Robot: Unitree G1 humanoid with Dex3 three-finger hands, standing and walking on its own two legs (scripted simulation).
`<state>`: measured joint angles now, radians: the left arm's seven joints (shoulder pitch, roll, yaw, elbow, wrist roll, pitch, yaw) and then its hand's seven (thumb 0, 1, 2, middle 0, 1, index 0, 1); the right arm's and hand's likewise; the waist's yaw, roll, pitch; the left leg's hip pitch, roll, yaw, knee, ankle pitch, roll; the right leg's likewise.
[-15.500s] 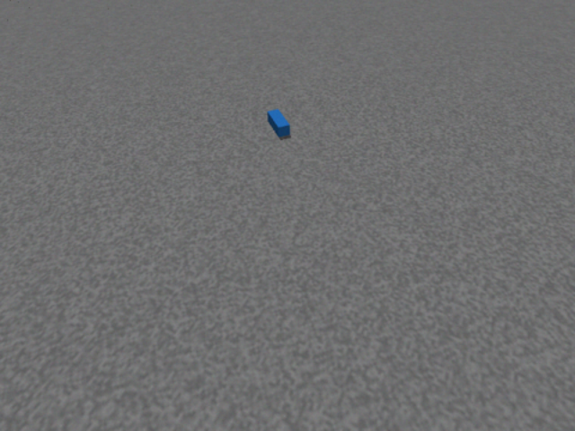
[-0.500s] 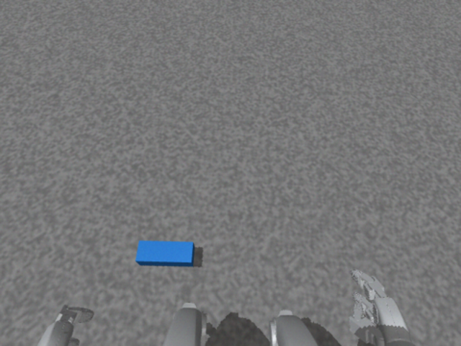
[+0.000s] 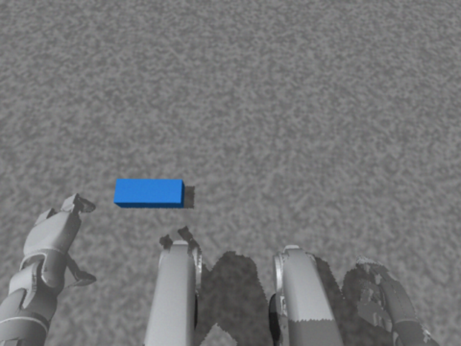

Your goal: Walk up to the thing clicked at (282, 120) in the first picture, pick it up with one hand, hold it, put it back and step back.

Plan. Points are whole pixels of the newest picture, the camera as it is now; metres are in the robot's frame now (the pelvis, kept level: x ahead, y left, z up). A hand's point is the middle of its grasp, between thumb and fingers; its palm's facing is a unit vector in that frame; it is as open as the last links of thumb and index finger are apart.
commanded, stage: rise first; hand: left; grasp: from above
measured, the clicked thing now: (151, 193) +0.48 +0.27 -0.45
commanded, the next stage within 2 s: none
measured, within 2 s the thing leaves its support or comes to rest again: neither
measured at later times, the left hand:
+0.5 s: hand (105, 222) +0.36 +0.32 -0.27, palm faces -0.47 -0.13 -0.87, open 14.2 cm
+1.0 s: hand (114, 211) +0.39 +0.32 -0.31, palm faces -0.45 -0.04 -0.89, open 14.1 cm
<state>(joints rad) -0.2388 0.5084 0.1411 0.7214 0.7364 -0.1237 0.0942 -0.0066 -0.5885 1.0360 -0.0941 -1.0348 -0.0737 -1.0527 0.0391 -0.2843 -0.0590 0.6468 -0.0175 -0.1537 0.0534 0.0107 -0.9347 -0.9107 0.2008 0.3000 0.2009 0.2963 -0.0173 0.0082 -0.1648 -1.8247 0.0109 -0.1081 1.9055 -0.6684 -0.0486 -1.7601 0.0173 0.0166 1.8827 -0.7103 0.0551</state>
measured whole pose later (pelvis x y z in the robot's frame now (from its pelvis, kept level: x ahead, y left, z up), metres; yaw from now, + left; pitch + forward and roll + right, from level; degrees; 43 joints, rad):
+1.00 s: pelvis -0.03 +0.02 -0.15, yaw -5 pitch +32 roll -9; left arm -0.78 0.72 0.12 1.33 1.31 -0.32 0.40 0.00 -0.51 0.99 -0.09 -1.01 -0.09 -1.00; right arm 0.08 -0.24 0.00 0.77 -0.14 -0.02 0.12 0.00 -0.91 -0.90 0.20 0.30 0.20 0.30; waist -0.13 -0.03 -0.10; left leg -2.29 -0.02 -0.17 2.38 -0.65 -0.03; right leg -2.18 0.06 0.00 2.30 -0.71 0.06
